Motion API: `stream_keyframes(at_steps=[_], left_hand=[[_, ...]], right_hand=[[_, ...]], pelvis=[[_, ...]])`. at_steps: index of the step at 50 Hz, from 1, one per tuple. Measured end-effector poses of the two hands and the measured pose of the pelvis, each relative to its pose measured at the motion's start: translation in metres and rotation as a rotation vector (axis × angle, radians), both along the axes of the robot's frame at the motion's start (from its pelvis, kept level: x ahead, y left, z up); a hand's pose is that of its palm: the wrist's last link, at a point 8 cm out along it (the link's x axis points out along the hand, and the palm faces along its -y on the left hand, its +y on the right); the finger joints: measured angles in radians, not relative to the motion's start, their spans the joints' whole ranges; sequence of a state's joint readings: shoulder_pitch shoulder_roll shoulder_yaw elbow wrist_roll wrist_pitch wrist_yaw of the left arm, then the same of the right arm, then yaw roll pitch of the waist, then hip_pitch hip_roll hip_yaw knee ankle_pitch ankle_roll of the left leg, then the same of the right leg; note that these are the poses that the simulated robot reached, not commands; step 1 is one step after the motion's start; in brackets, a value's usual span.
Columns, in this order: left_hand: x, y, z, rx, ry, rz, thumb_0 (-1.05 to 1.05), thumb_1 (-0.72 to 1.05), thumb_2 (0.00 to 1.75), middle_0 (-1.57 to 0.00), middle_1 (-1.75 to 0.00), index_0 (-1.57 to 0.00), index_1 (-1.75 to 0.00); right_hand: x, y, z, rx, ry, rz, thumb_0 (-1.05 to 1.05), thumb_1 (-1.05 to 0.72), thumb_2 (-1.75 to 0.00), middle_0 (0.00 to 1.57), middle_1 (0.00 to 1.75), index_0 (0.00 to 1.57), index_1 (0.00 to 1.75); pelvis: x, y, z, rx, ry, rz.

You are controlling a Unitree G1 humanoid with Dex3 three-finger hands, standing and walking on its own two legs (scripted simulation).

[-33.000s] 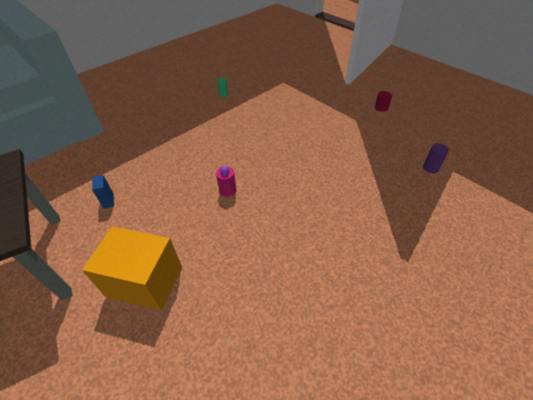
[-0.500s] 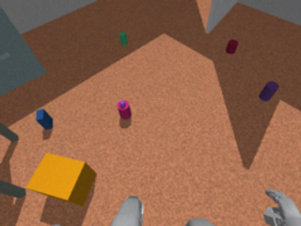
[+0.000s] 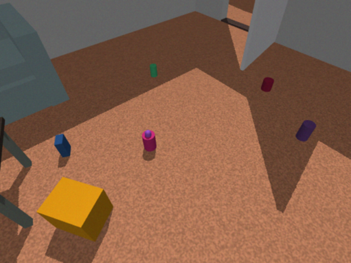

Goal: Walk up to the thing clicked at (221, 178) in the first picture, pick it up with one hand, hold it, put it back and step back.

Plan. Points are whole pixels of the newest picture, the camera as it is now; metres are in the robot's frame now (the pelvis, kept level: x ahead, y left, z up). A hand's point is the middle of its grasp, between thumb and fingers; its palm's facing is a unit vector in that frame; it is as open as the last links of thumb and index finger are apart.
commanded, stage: step back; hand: left
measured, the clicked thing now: (149, 139) +1.02 +0.23 -0.68
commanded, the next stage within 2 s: stand in 0.68 s
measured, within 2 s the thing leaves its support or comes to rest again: neither
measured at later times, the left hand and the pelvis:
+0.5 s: hand out of the picture +0.08 +0.31 -0.15, palm faces +0.05 -0.93 -0.38, open 7.3 cm; pelvis +0.04 +0.04 +0.00, yaw +3 degrees
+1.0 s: hand out of the picture +0.16 +0.29 -0.13, palm faces +0.01 -0.94 -0.34, open 7.3 cm; pelvis +0.05 +0.03 +0.02, yaw +1 degrees
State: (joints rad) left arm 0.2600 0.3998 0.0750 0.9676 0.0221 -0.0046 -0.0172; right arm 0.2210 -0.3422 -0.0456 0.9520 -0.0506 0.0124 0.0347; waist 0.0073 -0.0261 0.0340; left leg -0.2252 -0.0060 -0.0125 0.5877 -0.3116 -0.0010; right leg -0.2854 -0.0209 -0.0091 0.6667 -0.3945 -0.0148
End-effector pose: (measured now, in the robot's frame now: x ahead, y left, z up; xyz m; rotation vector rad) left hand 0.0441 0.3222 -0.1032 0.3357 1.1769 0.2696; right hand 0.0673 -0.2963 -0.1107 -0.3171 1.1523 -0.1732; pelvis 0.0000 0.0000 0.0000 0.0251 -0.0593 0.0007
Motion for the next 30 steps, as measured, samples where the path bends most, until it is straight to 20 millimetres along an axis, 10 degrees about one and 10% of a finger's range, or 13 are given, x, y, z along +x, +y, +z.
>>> stream_keyframes(at_steps=[15, 22, 30], left_hand=[[-0.035, 0.000, 0.014, 0.018, 0.047, 0.080, 0.01, 0.90, 0.90, -0.21, -0.30, -0.21, -0.30], [0.002, 0.033, -0.007, -0.001, 0.050, 0.071, 0.01, 0.91, 0.90, -0.21, -0.30, -0.21, -0.30], [0.061, 0.028, -0.013, -0.033, 0.013, 0.010, 0.01, 0.91, 0.90, -0.21, -0.30, -0.21, -0.30]], right_hand=[[0.021, -0.015, 0.002, -0.034, 0.071, 0.051, 0.01, -0.91, -0.90, 0.20, 0.30, 0.20, 0.30], [0.035, 0.019, -0.001, -0.056, 0.081, 0.044, 0.01, -0.91, -0.90, 0.20, 0.30, 0.20, 0.30], [0.069, 0.043, 0.001, -0.018, 0.025, 0.027, 0.01, -0.90, -0.90, 0.20, 0.30, 0.21, 0.30]], pelvis=[[0.011, 0.007, 0.009, -0.025, 0.009, 0.051], [0.028, 0.032, -0.002, -0.004, 0.013, 0.049], [0.048, 0.036, 0.001, -0.038, 0.030, 0.032]])
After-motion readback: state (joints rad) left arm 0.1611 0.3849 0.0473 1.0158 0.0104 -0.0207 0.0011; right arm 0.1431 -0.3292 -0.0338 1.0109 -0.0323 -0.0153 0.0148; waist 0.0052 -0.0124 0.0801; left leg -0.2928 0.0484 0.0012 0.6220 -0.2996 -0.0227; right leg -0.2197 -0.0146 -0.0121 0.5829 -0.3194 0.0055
